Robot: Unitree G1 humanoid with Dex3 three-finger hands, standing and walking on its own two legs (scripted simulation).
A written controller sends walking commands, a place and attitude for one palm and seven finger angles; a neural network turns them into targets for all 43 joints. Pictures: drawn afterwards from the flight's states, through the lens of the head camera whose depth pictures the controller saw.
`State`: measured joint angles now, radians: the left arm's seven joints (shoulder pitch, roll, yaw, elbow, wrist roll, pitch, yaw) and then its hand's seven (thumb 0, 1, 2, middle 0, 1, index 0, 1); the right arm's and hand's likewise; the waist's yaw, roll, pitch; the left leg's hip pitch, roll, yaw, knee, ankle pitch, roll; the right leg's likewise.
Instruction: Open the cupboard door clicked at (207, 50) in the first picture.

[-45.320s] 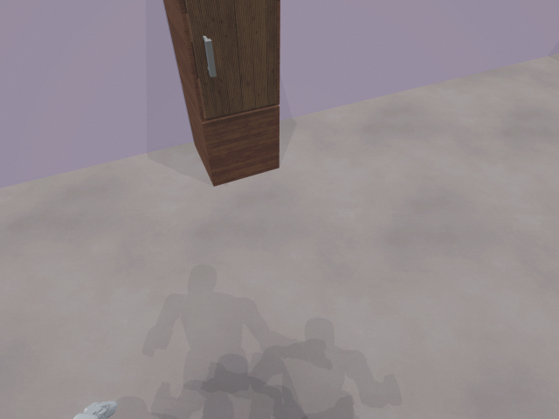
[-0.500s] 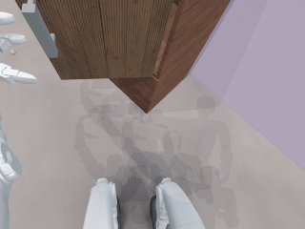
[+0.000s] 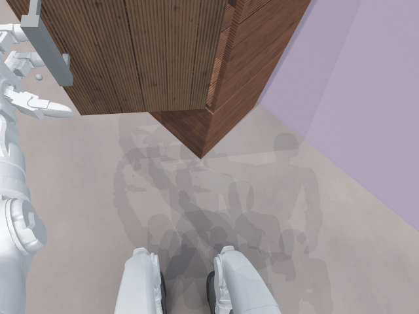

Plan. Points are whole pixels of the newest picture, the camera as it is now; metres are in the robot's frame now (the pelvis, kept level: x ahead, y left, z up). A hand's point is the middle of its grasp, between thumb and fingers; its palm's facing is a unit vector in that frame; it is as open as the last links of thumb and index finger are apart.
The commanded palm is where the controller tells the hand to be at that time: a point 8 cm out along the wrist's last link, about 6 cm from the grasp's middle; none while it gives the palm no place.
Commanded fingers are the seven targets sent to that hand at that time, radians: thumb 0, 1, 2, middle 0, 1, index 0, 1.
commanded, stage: slide the fingers in behind the handle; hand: left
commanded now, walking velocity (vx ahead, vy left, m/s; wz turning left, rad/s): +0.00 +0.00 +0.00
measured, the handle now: (51, 45) +0.58 +0.23 +0.06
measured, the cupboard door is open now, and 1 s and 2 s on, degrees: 50 50 51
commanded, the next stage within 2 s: close the thumb around the handle in 1.02 s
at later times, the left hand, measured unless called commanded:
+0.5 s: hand (57, 79) +0.51 +0.22 +0.05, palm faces +0.08 -1.00 -0.03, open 14.0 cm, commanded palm +0.49 +0.25 +0.05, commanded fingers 0.00 -0.50 0.30 -0.30 -1.20 -0.30 -1.20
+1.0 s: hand (66, 78) +0.52 +0.21 +0.05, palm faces +0.07 -1.00 -0.02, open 14.0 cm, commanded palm +0.49 +0.25 +0.05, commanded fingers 0.00 -0.50 0.30 -0.30 -1.20 -0.30 -1.20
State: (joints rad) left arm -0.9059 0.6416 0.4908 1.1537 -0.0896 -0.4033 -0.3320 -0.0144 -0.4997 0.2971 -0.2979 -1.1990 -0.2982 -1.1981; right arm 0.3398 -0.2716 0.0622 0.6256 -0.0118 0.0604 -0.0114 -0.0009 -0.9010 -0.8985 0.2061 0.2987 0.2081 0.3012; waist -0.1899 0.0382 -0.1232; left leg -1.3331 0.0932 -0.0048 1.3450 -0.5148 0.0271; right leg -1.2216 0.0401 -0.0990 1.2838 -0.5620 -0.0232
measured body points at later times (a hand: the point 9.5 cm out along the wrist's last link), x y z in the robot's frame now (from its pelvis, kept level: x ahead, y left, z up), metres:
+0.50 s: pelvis +0.00 -0.01 +0.00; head +0.16 +0.02 +0.42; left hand +0.50 +0.27 +0.06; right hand +0.02 -0.27 -0.11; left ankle +0.05 +0.11 -0.60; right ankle +0.02 -0.11 -0.60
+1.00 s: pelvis +0.00 +0.00 +0.00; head +0.16 +0.03 +0.42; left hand +0.51 +0.26 +0.06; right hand +0.02 -0.27 -0.11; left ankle +0.05 +0.11 -0.60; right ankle +0.02 -0.11 -0.60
